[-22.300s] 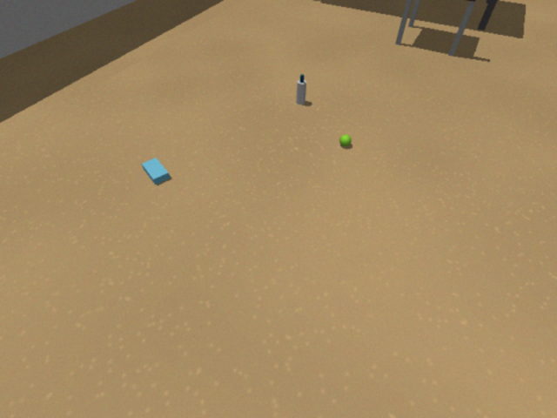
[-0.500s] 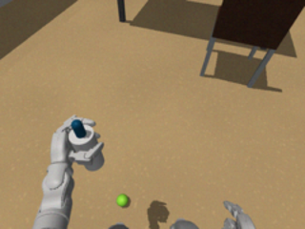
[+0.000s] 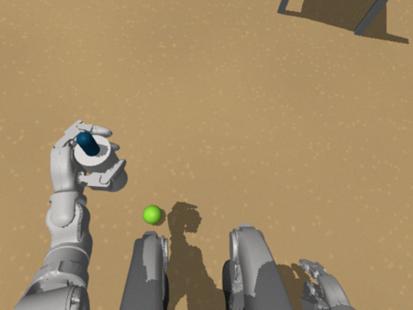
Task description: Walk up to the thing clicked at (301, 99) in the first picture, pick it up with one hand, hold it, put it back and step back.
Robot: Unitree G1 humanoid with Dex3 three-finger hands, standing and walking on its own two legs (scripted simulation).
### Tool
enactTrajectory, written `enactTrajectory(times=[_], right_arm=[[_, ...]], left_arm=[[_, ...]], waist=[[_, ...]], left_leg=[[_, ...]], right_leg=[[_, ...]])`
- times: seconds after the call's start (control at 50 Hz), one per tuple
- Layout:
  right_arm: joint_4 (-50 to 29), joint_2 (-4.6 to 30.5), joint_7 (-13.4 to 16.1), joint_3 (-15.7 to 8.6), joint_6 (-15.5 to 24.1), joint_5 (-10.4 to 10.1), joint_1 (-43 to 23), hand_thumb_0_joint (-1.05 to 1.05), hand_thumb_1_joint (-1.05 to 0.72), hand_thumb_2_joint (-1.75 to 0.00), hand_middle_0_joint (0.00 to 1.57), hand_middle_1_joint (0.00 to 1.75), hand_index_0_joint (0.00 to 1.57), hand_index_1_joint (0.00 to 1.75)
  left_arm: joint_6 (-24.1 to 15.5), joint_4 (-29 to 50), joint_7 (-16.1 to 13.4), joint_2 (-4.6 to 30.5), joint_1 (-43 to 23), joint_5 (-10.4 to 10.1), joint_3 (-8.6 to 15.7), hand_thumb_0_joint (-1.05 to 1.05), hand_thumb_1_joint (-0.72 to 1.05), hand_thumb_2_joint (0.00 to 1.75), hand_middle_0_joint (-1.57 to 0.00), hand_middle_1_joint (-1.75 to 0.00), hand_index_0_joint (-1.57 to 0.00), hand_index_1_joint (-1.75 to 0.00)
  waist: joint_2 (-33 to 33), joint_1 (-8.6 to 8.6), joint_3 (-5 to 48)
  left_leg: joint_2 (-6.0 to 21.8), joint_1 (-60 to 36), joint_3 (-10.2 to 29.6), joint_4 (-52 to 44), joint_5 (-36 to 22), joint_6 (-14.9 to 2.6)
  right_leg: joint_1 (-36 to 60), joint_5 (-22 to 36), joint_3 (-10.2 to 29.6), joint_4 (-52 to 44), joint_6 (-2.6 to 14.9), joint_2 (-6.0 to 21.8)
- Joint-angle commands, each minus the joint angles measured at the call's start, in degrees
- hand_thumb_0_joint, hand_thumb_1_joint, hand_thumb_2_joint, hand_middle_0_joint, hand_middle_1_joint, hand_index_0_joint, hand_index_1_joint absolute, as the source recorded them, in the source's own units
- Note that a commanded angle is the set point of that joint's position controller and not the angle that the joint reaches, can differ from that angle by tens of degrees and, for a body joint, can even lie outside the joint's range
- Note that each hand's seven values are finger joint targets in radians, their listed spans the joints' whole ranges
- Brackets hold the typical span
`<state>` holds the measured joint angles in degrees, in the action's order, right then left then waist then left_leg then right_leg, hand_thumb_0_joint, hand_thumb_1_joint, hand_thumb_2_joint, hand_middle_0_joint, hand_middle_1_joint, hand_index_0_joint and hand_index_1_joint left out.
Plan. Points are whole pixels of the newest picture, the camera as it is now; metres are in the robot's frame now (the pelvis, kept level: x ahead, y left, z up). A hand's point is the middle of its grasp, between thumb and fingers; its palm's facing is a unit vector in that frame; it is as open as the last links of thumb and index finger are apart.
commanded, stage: crouch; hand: left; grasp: from the side
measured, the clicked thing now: (101, 161) +0.40 +0.19 -0.04
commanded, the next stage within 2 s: lower in 1.16 s
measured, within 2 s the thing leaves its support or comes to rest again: neither
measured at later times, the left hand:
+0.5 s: hand (117, 179) +0.42 +0.21 -0.21, palm faces +0.17 -0.99 -0.02, open 8.5 cm
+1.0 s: hand (123, 183) +0.43 +0.21 -0.29, palm faces +0.13 -0.99 -0.02, open 8.5 cm
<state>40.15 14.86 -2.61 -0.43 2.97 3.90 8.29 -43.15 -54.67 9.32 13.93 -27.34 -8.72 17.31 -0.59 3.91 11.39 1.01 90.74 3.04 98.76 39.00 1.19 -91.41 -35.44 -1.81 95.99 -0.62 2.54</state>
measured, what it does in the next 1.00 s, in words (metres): lowers itself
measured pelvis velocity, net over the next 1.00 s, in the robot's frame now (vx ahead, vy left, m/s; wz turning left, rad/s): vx -0.05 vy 0.01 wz -0.09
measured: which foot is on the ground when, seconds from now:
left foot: down 0.00-1.00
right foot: down 0.00-1.00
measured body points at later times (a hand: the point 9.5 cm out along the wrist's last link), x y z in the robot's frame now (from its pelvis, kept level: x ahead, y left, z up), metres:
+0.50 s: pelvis -0.04 +0.00 -0.17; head +0.16 +0.04 +0.23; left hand +0.41 +0.26 -0.21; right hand +0.05 -0.27 -0.29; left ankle +0.04 +0.13 -0.51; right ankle +0.07 -0.13 -0.51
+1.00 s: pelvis -0.05 +0.01 -0.22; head +0.17 +0.08 +0.16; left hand +0.42 +0.26 -0.29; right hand +0.01 -0.27 -0.32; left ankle +0.04 +0.13 -0.51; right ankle +0.07 -0.13 -0.51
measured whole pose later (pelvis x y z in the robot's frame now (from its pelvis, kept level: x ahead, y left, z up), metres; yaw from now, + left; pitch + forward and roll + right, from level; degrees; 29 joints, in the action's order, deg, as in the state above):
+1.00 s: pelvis -0.05 +0.01 -0.22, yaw -5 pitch +27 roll -9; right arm 41.7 17.4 -7.1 8.8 -0.6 10.6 4.5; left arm -47.0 -70.1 7.2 30.0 -43.1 -1.8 28.3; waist 3.1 12.0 -1.5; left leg -1.2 128.5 9.1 140.8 39.6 1.0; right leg -126.1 -33.8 -4.4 132.7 -2.2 2.1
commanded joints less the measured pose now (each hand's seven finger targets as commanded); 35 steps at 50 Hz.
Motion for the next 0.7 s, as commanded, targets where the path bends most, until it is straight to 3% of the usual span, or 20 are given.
enactTrajectory(times=[0.0, 0.04, 0.1, 0.12, 0.16, 0.18, 0.2, 0.22, 0.24, 0.3, 0.32, 0.36, 0.38, 0.4, 0.44, 0.5, 0.56, 0.6, 0.64, 0.68], right_arm=[[-3.0, 10.0, -0.2, -3.3, 1.3, 0.4, 4.8, 0.00, -0.90, -0.91, 0.20, 0.30, 0.20, 0.30], [-2.7, 10.4, -0.5, -3.4, 1.1, 0.8, 4.6, 0.00, -0.90, -0.91, 0.20, 0.30, 0.20, 0.30], [-2.2, 10.6, -0.9, -2.7, 1.0, 1.7, 4.3, 0.00, -0.91, -0.91, 0.20, 0.30, 0.20, 0.30], [-2.0, 10.8, -1.1, -2.6, 0.9, 1.8, 3.9, 0.00, -0.91, -0.91, 0.20, 0.30, 0.20, 0.30], [-1.4, 11.1, -1.2, -2.2, 0.7, 2.3, 4.4, 0.00, -0.91, -0.91, 0.20, 0.30, 0.20, 0.30], [-1.4, 10.9, -1.3, -1.8, 0.6, 2.5, 4.3, 0.00, -0.91, -0.91, 0.20, 0.30, 0.20, 0.30], [-1.0, 10.9, -1.5, -1.9, 0.5, 2.6, 4.6, 0.00, -0.92, -0.91, 0.20, 0.30, 0.20, 0.30], [-0.9, 11.0, -1.6, -1.7, 0.3, 2.8, 5.0, 0.00, -0.92, -0.91, 0.20, 0.30, 0.20, 0.30], [-0.5, 11.4, -1.7, -1.7, 0.2, 3.0, 5.0, 0.00, -0.92, -0.91, 0.20, 0.30, 0.20, 0.30], [0.0, 11.7, -1.8, -1.5, -0.1, 3.2, 5.0, 0.00, -0.92, -0.91, 0.20, 0.30, 0.20, 0.30], [0.4, 12.0, -1.9, -1.4, -0.2, 3.4, 5.1, 0.00, -0.93, -0.92, 0.20, 0.30, 0.20, 0.30], [0.5, 12.2, -2.1, -1.1, -0.5, 3.2, 4.8, 0.00, -0.92, -0.91, 0.20, 0.30, 0.20, 0.30], [0.3, 12.5, -2.1, -1.1, -0.7, 3.2, 4.5, 0.00, -0.92, -0.91, 0.20, 0.30, 0.20, 0.30], [0.5, 12.8, -2.1, -0.9, -0.8, 3.4, 4.9, 0.00, -0.92, -0.91, 0.20, 0.30, 0.20, 0.30], [0.5, 13.1, -2.2, -0.5, -1.0, 3.4, 5.0, 0.00, -0.92, -0.91, 0.20, 0.30, 0.20, 0.30], [0.4, 13.6, -2.4, 0.3, -1.2, 3.8, 4.4, 0.00, -0.91, -0.91, 0.20, 0.30, 0.20, 0.30], [0.4, 14.4, -2.5, 0.6, -1.7, 4.2, 4.5, 0.00, -0.91, -0.91, 0.20, 0.30, 0.20, 0.30], [0.5, 14.8, -2.7, 1.1, -1.9, 4.4, 4.4, 0.00, -0.91, -0.91, 0.20, 0.30, 0.20, 0.30], [0.6, 15.1, -2.9, 1.8, -2.0, 4.7, 4.5, 0.00, -0.91, -0.91, 0.20, 0.30, 0.20, 0.30], [0.6, 15.8, -2.9, 2.2, -2.2, 4.9, 4.3, 0.00, -0.91, -0.91, 0.20, 0.30, 0.20, 0.30]], left_arm=[[-6.5, 8.9, -0.7, 9.2, -16.8, -0.4, 2.5, 0.00, 0.31, 1.24, -1.26, -1.35, -1.26, -1.36], [-7.2, 5.7, -0.8, 11.8, -18.5, 0.4, 5.1, 0.00, 0.33, 1.25, -1.25, -1.35, -1.25, -1.35], [-9.0, 6.3, -0.5, 13.7, -24.8, 1.5, 5.3, 0.00, 0.35, 1.26, -1.24, -1.36, -1.25, -1.36], [-9.1, 2.9, -0.6, 14.4, -23.5, 1.7, 6.4, 0.00, 0.33, 1.26, -1.25, -1.36, -1.25, -1.37], [-10.2, 5.1, -0.9, 17.7, -29.1, 2.0, 8.1, 0.00, 0.30, 1.26, -1.23, -1.35, -1.23, -1.36], [-10.3, 5.0, -1.1, 17.5, -31.0, 2.1, 7.5, 0.00, 0.31, 1.26, -1.23, -1.35, -1.23, -1.36], [-10.5, 4.8, -1.6, 17.7, -30.5, 2.3, 8.2, 0.00, 0.30, 1.27, -1.24, -1.37, -1.24, -1.38], [-10.5, 5.8, -1.9, 19.1, -32.5, 2.8, 8.5, 0.00, 0.28, 1.28, -1.25, -1.37, -1.25, -1.38], [-10.1, 2.2, -1.8, 17.8, -30.8, 2.8, 8.5, 0.00, 0.26, 1.27, -1.23, -1.36, -1.23, -1.37], [-9.7, 1.5, -1.7, 19.7, -32.8, 3.7, 8.7, 0.00, 0.24, 1.27, -1.23, -1.35, -1.23, -1.37], [-9.4, 0.3, -1.7, 21.0, -32.7, 4.1, 10.0, 0.00, 0.25, 1.26, -1.23, -1.34, -1.22, -1.36], [-8.9, -1.7, -1.3, 19.8, -32.8, 4.2, 9.0, 0.00, 0.24, 1.26, -1.24, -1.36, -1.24, -1.37], [-8.8, -1.1, -1.4, 21.2, -33.6, 4.2, 10.1, 0.00, 0.22, 1.26, -1.24, -1.35, -1.24, -1.37], [-8.7, -1.3, -1.5, 21.3, -34.8, 4.2, 10.0, 0.00, 0.22, 1.26, -1.24, -1.35, -1.24, -1.37], [-8.3, -3.6, -1.6, 21.9, -33.4, 4.2, 10.9, 0.00, 0.23, 1.25, -1.24, -1.35, -1.24, -1.36], [-8.2, -4.9, -1.7, 21.3, -33.6, 4.4, 10.5, 0.00, 0.28, 1.25, -1.24, -1.36, -1.25, -1.36], [-8.8, -2.5, -1.6, 24.8, -34.9, 5.2, 11.9, 0.00, 0.25, 1.25, -1.25, -1.36, -1.25, -1.37], [-8.8, -3.4, -1.5, 24.9, -34.5, 5.8, 11.7, 0.00, 0.30, 1.26, -1.24, -1.36, -1.25, -1.36], [-9.2, -2.2, -1.6, 25.4, -36.5, 5.7, 11.6, 0.00, 0.28, 1.25, -1.24, -1.36, -1.25, -1.36], [-9.3, -0.8, -1.9, 27.5, -37.5, 5.5, 12.8, 0.00, 0.27, 1.23, -1.23, -1.35, -1.24, -1.35]], waist=[[0.7, 1.54, 32.7], [1.1, 1.40, 33.6], [-2.8, 2.36, 34.8], [-2.7, 1.89, 33.7], [-5.2, 2.13, 36.2], [-6.0, 2.99, 36.2], [-5.7, 2.39, 37.2], [-7.3, 3.00, 38.3], [-7.3, 2.85, 37.9], [-7.3, 4.04, 37.6], [-7.5, 3.46, 36.8], [-7.8, 4.30, 33.5], [-7.2, 4.27, 33.2], [-7.8, 5.27, 33.6], [-6.1, 5.08, 31.9], [-6.3, 6.04, 29.6], [-8.1, 5.81, 29.7], [-8.7, 6.50, 27.9], [-10.3, 7.19, 28.3], [-12.1, 6.72, 28.3]], left_leg=[[-2.1, -10.1, -0.4, -5.2, -17.6, -2.25], [-2.1, -7.3, -0.6, -1.8, -16.8, -2.47], [-2.0, -5.3, -0.7, 1.5, -14.8, -1.97], [-2.0, -4.0, -0.8, 2.2, -13.3, -1.82], [-1.9, -3.6, -1.3, 4.7, -12.1, -1.61], [-2.0, -2.0, -1.4, 5.5, -10.9, -1.53], [-1.9, -1.6, -1.7, 6.3, -10.6, -1.39], [-2.0, -1.1, -1.7, 6.9, -10.0, -1.29], [-2.0, -1.3, -1.9, 8.1, -9.9, -1.29], [-2.0, 3.6, -2.5, 11.0, -7.8, -1.51], [-2.2, 4.6, -2.8, 11.9, -7.7, -1.61], [-2.1, 6.6, -2.6, 12.4, -5.0, -1.60], [-2.1, 7.7, -2.6, 12.8, -3.8, -1.71], [-2.2, 8.0, -2.4, 13.8, -3.9, -1.75], [-2.3, 10.8, -2.4, 15.4, -3.8, -1.91], [-2.2, 11.8, -1.8, 17.1, -3.1, -1.91], [-2.2, 12.6, -1.6, 18.0, -2.2, -1.76], [-2.1, 13.3, -1.1, 18.4, -1.2, -1.80], [-1.9, 12.8, -0.6, 19.3, -1.5, -1.56], [-1.8, 12.5, 0.0, 19.6, -1.1, -1.30]], right_leg=[[17.0, 16.7, 1.0, -4.8, 2.21, -2.0], [13.7, 15.6, 1.1, -2.1, 2.12, -2.0], [8.3, 13.0, 0.7, 2.3, 2.46, -1.9], [6.1, 11.4, 0.3, 3.4, 2.55, -1.9], [4.7, 10.3, 0.6, 5.4, 2.48, -1.8], [4.2, 9.5, 0.5, 6.3, 2.47, -1.8], [4.1, 9.0, 0.7, 7.1, 2.38, -1.8], [3.6, 8.7, 0.5, 7.9, 2.43, -1.7], [2.0, 8.5, 0.2, 8.9, 2.38, -1.7], [1.2, 7.4, 0.1, 10.9, 2.13, -1.7], [0.2, 7.6, 0.0, 11.8, 2.01, -1.5], [-3.5, 5.2, -1.5, 13.6, 2.20, -1.8], [-4.5, 4.2, -1.8, 14.0, 2.20, -1.9], [-4.7, 4.9, -2.2, 14.9, 2.09, -1.9], [-5.3, 4.8, -2.5, 16.0, 1.98, -2.0], [-8.3, 4.4, -3.6, 18.1, 1.92, -2.1], [-9.3, 3.8, -4.0, 19.5, 1.98, -2.2], [-10.5, 3.1, -4.6, 20.1, 1.90, -2.3], [-11.5, 3.7, -5.0, 21.4, 2.02, -2.3], [-12.7, 3.5, -5.5, 22.7, 2.19, -2.3]])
